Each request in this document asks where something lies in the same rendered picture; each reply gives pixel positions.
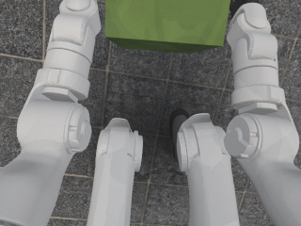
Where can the robot right upper arm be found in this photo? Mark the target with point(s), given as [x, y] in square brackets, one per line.
[265, 147]

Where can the left robot forearm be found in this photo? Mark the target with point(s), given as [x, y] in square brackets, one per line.
[64, 76]

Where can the right robot hand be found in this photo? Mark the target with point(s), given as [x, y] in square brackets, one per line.
[234, 6]

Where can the carton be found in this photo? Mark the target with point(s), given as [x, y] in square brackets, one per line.
[175, 26]

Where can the robot left upper arm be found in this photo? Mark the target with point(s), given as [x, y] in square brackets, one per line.
[50, 133]

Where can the right robot shin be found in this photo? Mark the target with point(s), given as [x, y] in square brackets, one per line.
[205, 117]

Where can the right robot forearm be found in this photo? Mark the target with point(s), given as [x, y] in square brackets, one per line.
[254, 64]

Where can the right robot foot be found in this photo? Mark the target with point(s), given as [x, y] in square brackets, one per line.
[177, 118]

